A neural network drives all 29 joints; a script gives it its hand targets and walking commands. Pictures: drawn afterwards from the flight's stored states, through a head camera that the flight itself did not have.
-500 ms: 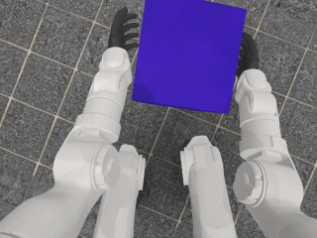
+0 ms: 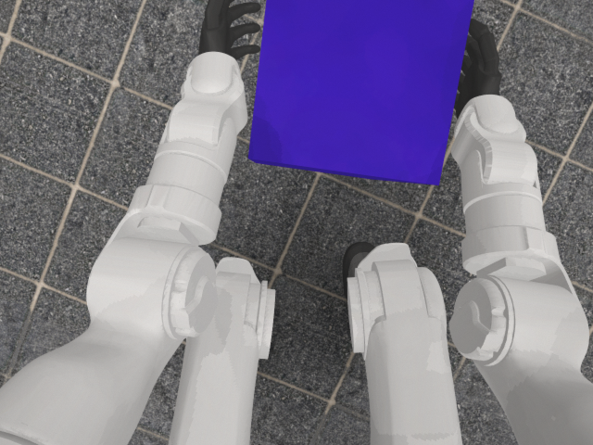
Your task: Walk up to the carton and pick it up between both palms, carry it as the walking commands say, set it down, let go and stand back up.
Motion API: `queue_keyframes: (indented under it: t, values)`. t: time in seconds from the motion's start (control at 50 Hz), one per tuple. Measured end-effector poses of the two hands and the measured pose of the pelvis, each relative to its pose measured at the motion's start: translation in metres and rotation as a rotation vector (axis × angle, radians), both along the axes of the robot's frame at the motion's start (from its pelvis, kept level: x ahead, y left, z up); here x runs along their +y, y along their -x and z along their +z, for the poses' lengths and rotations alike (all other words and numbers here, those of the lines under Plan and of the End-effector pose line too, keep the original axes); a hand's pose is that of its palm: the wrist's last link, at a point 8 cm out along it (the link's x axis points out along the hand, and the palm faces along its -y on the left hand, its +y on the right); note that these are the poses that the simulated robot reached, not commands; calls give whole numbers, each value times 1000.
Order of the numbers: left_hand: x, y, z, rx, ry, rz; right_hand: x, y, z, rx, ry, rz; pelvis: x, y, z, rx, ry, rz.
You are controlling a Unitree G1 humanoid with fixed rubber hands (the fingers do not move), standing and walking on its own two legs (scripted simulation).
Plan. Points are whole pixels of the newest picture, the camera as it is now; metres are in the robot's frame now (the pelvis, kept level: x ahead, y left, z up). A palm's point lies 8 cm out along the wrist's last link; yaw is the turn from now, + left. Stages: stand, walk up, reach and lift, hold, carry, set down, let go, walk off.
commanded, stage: set down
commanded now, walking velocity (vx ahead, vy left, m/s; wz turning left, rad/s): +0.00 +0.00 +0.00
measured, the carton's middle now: (338, 92) +0.51 -0.09 -0.22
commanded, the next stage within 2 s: none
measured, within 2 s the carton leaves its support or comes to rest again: neither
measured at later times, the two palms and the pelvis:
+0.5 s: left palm (220, 57) +0.54 +0.04 -0.14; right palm (466, 103) +0.47 -0.24 -0.17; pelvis +0.00 +0.00 +0.00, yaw +0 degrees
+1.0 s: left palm (225, 61) +0.54 +0.04 -0.16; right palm (461, 111) +0.47 -0.24 -0.19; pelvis +0.00 +0.00 -0.01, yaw +0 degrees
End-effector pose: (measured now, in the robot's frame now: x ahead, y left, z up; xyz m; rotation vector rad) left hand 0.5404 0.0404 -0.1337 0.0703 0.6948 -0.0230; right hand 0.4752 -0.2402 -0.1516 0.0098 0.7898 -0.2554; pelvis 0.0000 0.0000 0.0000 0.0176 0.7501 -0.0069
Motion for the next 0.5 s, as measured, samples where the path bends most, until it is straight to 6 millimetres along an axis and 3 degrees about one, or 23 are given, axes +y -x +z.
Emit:
queue_keyframes:
  t: [0.26, 0.5]
  values:
    - [-10, -2, 0, 5, 0, -16, -7, 5, -5, 14, -2, -10, 4, 1, -3, 0, 13, 10]
    - [1, -1, -9, 12, -19, -10, 3, 2, -16, 38, -7, 15, 2, -1, -3, -6, 8, 13]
